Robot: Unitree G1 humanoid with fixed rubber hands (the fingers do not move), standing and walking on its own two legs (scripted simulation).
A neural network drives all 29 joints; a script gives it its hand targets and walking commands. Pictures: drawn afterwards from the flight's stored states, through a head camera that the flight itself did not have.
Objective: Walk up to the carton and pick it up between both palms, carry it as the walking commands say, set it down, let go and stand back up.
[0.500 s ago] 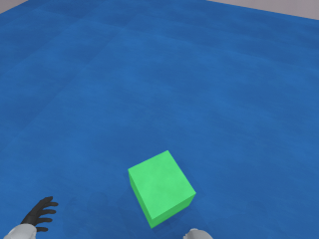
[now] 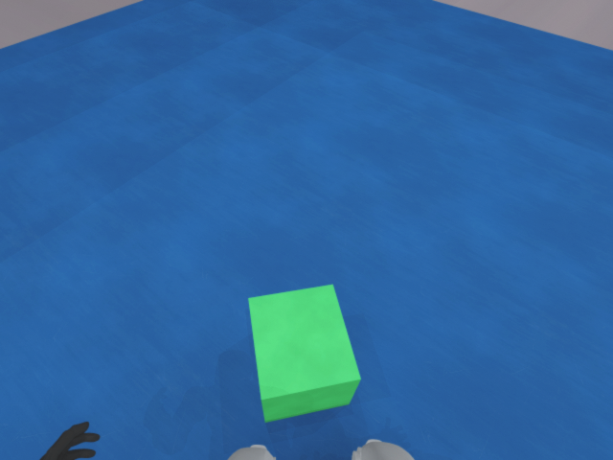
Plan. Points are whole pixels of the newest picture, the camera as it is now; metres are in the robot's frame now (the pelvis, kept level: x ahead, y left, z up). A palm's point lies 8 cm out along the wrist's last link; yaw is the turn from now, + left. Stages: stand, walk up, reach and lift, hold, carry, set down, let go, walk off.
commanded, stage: walk up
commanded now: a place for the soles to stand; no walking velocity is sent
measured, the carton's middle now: (299, 352) +0.50 +0.03 -0.62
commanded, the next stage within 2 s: reach and lift in 1.68 s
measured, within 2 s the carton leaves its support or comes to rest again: neither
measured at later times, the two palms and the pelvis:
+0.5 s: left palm out of the picture -0.02 +0.29 -0.05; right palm (609, 423) +0.20 -0.38 -0.06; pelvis +0.02 -0.07 +0.02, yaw +14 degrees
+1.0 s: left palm out of the picture +0.07 +0.29 -0.06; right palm (561, 378) +0.26 -0.33 -0.06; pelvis +0.05 -0.06 +0.03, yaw +17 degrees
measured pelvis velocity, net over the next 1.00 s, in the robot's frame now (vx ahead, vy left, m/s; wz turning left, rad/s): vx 0.05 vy -0.06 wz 0.30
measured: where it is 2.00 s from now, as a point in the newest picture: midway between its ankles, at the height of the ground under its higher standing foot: outside the picture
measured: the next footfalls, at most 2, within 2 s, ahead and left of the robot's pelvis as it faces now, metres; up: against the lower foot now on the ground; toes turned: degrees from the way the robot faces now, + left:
right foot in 0.12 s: +0.11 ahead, -0.19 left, +0.00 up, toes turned +9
left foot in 0.44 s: +0.05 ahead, +0.06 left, +0.00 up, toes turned +10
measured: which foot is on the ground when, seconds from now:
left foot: down 0.00-0.14, up 0.16-0.42, down 0.44-1.00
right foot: up 0.00-0.10, down 0.12-1.00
